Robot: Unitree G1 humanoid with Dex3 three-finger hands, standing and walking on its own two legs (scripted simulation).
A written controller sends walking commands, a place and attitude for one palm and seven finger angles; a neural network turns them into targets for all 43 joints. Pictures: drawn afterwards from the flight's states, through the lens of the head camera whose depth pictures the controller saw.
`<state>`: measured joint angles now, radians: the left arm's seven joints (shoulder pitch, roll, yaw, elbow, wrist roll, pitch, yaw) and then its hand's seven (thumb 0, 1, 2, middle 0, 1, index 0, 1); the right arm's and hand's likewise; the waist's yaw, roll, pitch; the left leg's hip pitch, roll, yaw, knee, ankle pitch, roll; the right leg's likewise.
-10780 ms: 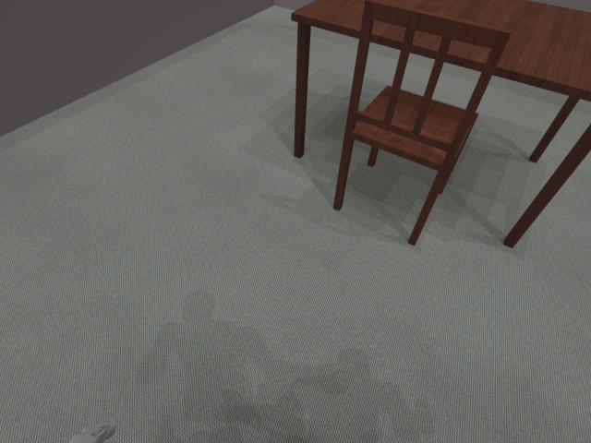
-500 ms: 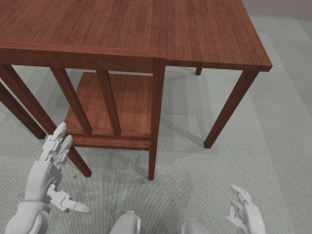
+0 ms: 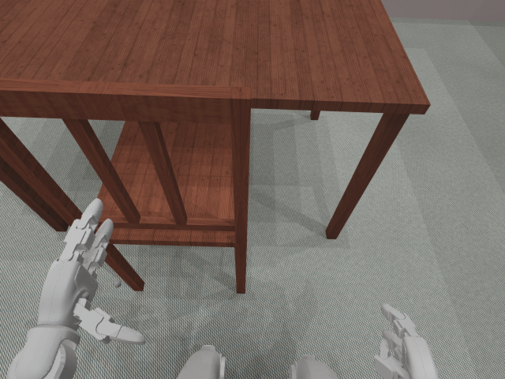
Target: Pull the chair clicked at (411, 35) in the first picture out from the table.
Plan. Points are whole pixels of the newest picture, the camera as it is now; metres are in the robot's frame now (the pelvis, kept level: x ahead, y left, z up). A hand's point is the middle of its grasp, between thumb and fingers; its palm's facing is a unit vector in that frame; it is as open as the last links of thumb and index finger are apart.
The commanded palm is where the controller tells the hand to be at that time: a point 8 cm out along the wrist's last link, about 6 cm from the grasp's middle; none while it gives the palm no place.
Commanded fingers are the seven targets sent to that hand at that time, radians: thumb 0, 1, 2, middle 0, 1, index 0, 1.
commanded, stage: raise the hand toward the chair's back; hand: left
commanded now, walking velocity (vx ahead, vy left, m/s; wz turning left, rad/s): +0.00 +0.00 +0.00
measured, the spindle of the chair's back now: (110, 178) +0.45 +0.29 +0.00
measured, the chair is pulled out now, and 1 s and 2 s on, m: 0.00 0.00 0.00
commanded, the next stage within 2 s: aim the fingers beside a spindle in 0.06 s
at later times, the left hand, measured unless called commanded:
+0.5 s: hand (136, 274) +0.26 +0.18 +0.03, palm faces -0.02 -1.00 -0.05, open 16.9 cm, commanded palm +0.24 +0.25 +0.03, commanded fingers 0.00 -0.50 0.30 -0.06 -0.08 -0.06 -0.08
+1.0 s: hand (152, 269) +0.28 +0.17 +0.01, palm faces -0.03 -1.00 -0.04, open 16.9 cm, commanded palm +0.26 +0.23 +0.01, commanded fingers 0.00 -0.50 0.30 -0.06 -0.08 -0.06 -0.08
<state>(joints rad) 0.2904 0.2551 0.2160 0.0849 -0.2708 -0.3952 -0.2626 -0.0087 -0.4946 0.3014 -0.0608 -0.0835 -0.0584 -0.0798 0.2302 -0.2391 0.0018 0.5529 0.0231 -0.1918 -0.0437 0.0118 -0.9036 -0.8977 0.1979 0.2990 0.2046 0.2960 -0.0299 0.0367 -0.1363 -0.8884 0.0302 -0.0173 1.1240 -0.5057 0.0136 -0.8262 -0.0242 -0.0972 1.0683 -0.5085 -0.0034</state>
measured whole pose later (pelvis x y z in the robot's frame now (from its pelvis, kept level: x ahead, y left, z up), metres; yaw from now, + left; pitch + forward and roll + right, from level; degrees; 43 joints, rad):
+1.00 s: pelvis -0.01 +0.00 -0.02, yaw +0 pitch +19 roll -2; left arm 0.13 0.22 0.15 0.19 -0.22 -0.43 -0.20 -0.01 -0.50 0.30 -0.06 -0.08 -0.06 -0.08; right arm 0.21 -0.24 0.01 0.55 0.01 -0.15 -0.03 0.01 -0.90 -0.90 0.20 0.30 0.20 0.30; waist -0.04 0.03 -0.15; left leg -1.02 0.03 -0.01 1.22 -0.53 0.01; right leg -0.97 -0.03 -0.09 1.19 -0.54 -0.01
